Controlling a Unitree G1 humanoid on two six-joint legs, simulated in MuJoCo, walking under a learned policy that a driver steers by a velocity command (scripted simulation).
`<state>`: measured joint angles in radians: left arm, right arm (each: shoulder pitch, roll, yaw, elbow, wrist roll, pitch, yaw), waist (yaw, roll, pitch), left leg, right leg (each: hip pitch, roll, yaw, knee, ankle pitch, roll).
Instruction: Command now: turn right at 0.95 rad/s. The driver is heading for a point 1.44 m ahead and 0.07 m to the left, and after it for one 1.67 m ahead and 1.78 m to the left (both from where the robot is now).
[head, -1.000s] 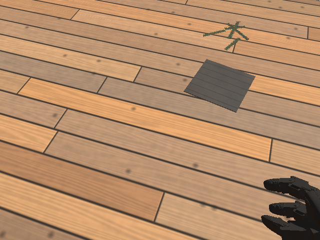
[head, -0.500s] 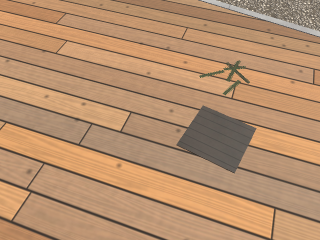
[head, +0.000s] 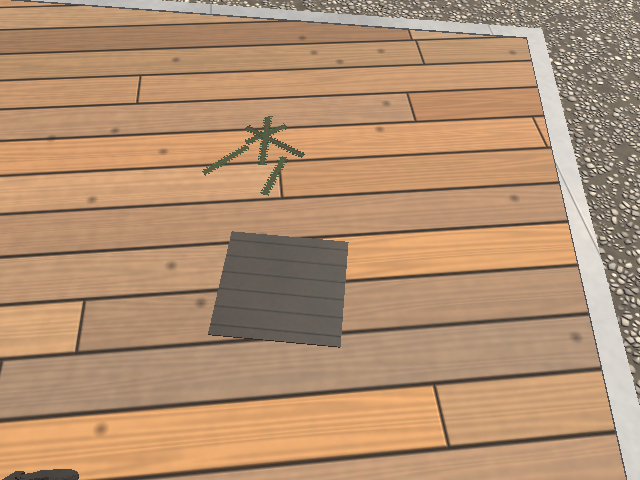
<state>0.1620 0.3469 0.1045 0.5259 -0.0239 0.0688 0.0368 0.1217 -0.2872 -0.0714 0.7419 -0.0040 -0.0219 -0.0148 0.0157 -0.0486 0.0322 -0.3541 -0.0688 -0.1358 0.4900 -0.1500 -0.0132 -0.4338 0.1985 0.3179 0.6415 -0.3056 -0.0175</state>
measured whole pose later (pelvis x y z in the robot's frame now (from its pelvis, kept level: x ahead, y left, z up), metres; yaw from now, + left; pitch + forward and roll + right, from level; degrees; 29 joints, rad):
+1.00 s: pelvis +0.20 -0.11 -0.02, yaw +1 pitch +2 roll -1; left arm 0.13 0.30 0.09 0.70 -0.01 -0.01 0.01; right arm 0.09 -0.32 -0.10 0.61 0.02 0.05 0.03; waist 0.01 -0.01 0.09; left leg -0.47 -0.02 0.08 0.65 -0.22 0.09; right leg -0.25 -0.11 -0.21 0.93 -0.56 0.06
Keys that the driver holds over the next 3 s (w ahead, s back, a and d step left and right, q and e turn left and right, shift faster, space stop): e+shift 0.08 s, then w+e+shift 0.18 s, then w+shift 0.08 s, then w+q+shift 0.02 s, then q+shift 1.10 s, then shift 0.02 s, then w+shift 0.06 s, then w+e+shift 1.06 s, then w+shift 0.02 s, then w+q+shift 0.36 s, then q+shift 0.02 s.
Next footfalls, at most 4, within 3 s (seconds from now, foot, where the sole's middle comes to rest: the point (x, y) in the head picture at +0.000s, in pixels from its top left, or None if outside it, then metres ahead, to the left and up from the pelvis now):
0.50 right None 0.12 -0.23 -0.77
0.96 left None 0.32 -0.03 -0.77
1.40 right None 0.41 -0.22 -0.77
1.80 left None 0.27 0.01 -0.77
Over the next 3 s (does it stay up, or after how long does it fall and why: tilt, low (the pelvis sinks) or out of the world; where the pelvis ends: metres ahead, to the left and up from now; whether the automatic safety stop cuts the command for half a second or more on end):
stays up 1.26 -0.07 0.00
